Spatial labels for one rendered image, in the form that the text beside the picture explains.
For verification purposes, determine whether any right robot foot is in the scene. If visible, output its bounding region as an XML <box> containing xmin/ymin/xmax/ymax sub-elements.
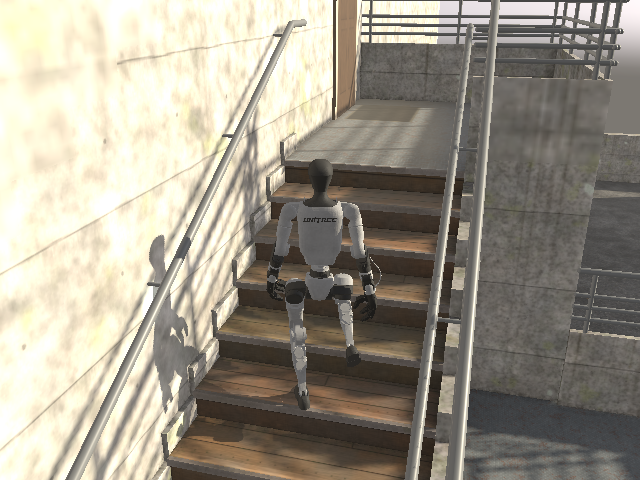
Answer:
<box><xmin>346</xmin><ymin>345</ymin><xmax>361</xmax><ymax>367</ymax></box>

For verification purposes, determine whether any robot right forearm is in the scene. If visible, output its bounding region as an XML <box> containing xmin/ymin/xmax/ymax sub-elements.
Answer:
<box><xmin>356</xmin><ymin>244</ymin><xmax>376</xmax><ymax>295</ymax></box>

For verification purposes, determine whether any robot left upper arm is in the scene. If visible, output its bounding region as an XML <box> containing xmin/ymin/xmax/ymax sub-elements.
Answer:
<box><xmin>274</xmin><ymin>202</ymin><xmax>300</xmax><ymax>257</ymax></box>

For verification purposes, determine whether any robot right upper arm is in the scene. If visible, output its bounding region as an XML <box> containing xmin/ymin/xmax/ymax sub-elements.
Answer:
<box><xmin>341</xmin><ymin>202</ymin><xmax>366</xmax><ymax>259</ymax></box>

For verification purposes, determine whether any robot left thigh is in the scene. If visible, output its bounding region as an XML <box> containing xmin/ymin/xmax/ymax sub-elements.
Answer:
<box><xmin>285</xmin><ymin>278</ymin><xmax>307</xmax><ymax>345</ymax></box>

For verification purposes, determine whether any robot left hand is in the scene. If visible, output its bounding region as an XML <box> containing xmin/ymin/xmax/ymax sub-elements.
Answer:
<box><xmin>266</xmin><ymin>279</ymin><xmax>287</xmax><ymax>301</ymax></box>

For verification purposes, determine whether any robot left forearm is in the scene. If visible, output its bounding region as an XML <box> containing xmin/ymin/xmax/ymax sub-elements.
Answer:
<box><xmin>267</xmin><ymin>241</ymin><xmax>284</xmax><ymax>283</ymax></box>

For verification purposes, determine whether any robot right hand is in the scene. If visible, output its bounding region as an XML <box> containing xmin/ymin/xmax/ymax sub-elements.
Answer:
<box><xmin>353</xmin><ymin>292</ymin><xmax>378</xmax><ymax>322</ymax></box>

